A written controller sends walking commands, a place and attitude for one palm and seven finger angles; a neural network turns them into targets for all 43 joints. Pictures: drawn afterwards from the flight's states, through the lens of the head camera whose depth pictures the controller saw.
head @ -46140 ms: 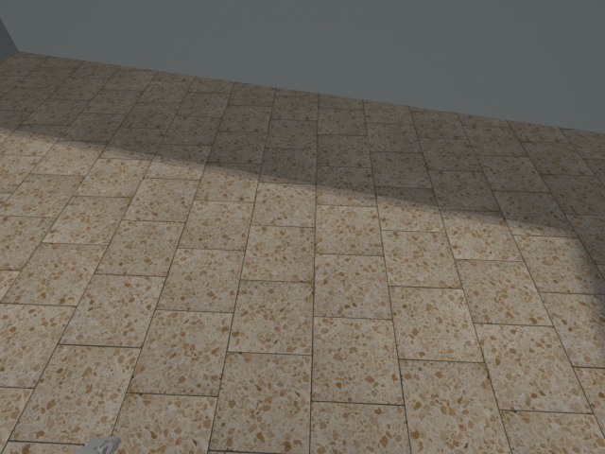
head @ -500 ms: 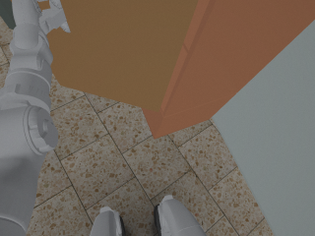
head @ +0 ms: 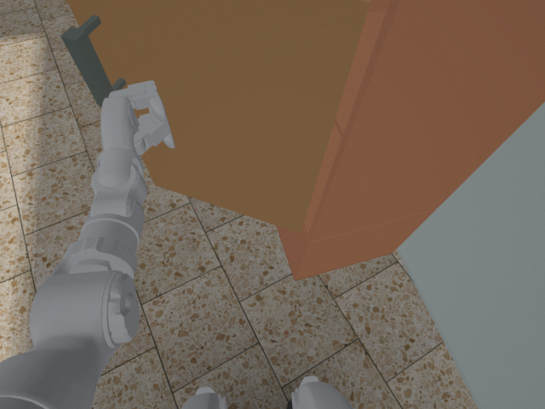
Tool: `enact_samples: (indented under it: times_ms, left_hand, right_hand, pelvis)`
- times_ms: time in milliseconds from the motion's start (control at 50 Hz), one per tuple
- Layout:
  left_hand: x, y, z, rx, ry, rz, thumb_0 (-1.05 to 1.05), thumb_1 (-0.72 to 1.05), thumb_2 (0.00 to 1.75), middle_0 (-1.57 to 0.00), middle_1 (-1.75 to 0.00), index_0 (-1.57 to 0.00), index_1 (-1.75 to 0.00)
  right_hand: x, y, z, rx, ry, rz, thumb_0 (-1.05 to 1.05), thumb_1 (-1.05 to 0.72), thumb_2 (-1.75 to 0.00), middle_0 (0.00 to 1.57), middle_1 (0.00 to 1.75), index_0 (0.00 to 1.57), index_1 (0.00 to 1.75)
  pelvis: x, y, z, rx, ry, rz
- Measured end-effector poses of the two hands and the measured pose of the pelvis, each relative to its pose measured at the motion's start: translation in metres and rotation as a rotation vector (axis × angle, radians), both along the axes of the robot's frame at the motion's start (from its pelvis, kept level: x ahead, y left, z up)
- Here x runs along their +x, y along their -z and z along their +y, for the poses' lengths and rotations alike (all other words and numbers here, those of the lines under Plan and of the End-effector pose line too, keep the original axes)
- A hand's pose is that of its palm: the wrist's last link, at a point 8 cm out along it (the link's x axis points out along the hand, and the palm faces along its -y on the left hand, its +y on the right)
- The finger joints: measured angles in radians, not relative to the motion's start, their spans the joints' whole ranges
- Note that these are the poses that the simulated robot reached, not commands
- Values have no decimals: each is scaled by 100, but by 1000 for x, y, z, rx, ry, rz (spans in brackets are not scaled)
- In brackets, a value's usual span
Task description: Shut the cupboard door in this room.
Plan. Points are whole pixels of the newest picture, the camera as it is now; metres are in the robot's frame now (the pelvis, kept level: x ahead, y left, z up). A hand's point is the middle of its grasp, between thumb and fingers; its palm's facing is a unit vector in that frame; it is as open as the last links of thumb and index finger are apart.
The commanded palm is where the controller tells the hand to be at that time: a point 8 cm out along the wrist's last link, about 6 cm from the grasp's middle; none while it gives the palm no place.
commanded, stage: pull the fist back off the door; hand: left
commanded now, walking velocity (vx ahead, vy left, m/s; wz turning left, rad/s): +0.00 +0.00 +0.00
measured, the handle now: (100, 63) +0.64 +0.22 +0.09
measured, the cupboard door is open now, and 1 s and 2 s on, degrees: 54 54 54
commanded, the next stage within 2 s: draw the hand back to the body in 0.08 s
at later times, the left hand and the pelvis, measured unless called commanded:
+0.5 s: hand (135, 155) +0.43 +0.14 +0.12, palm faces +0.05 -1.00 -0.03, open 3.1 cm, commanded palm +0.38 +0.19 +0.13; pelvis -0.01 -0.01 +0.02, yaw -1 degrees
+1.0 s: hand (9, 261) +0.28 +0.21 +0.17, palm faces +0.27 -0.93 -0.25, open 3.4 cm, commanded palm +0.24 +0.26 +0.18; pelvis +0.00 +0.00 +0.05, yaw +1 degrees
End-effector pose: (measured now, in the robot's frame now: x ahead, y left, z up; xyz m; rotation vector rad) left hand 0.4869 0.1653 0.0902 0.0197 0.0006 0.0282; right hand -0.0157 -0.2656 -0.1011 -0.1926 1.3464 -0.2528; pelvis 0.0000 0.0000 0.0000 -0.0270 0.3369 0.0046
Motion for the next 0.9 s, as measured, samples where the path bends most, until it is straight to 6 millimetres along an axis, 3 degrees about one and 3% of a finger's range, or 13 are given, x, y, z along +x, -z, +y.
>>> enact_samples:
  times_ms: [100, 180, 340, 440, 520, 600, 720, 900]
  left_hand:
    - [-15, -2, 0, 6, -8, 12, 1, 90, 90, -130, -150, -131, -150]
    - [-18, -6, 1, 12, -16, 13, 2, 90, 90, -130, -150, -131, -150]
    - [-27, -17, 5, 7, -8, -26, 1, 90, 90, -130, -150, -130, -150]
    - [-56, -23, 18, 15, -10, -27, 1, 90, 90, -130, -150, -130, -150]
    - [-84, -30, 30, 15, -23, -33, 2, 90, 90, -130, -150, -130, -150]
    - [-110, -44, 41, 27, -17, -63, 2, 90, 90, -130, -150, -130, -150]
    - [-148, -61, 53, 24, 4, -73, 1, 90, 90, -128, -147, -128, -147]
    - [-211, -80, 74, 201, -153, -57, 1, 90, 90, -111, -129, -111, -129]
  right_hand:
    - [29, 3, -2, 4, -27, -90, 0, -90, -90, 20, 30, 20, 30]
    - [40, 5, -1, 10, -46, -133, 0, -90, -90, 20, 30, 20, 30]
    - [28, 8, 3, 35, -21, -132, 0, -90, -90, 20, 30, 20, 30]
    - [22, 3, 5, 55, 14, -139, 0, -90, -90, 20, 30, 20, 30]
    - [30, -5, 4, 49, 10, -176, 0, -90, -90, 20, 30, 20, 30]
    - [53, -13, 1, 35, -18, -253, 0, -90, -90, 20, 30, 20, 30]
    - [107, -30, 3, 25, -81, -421, 1, -90, -90, 20, 30, 20, 30]
    - [184, -73, 28, 25, -159, -617, 1, -90, -90, 20, 30, 20, 30]
  pelvis:
    - [-3, -1, -3, 6, -4, -27]
    - [-9, 0, -5, 9, -11, -36]
    - [-13, -2, -8, 18, 6, -44]
    - [-8, -12, -9, 22, 22, -93]
    - [-7, -19, -10, 22, 20, -140]
    - [-7, -25, -10, 21, 11, -183]
    - [-9, -32, -7, 25, 0, -240]
    - [-6, -47, -5, 32, -7, -337]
